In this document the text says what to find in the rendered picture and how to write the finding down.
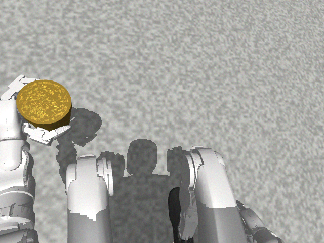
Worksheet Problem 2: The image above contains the right robot hand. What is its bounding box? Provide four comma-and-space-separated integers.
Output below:
236, 200, 267, 243

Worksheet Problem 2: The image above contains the right robot foot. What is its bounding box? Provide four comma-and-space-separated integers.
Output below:
168, 187, 193, 243

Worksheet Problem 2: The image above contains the left robot hand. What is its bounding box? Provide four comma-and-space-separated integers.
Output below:
0, 75, 72, 146

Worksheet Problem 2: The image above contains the cup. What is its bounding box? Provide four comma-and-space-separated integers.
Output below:
16, 79, 72, 132

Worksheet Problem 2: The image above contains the right robot arm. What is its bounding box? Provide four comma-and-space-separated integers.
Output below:
253, 229, 284, 243

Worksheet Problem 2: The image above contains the left robot arm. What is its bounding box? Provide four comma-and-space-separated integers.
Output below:
0, 139, 39, 243

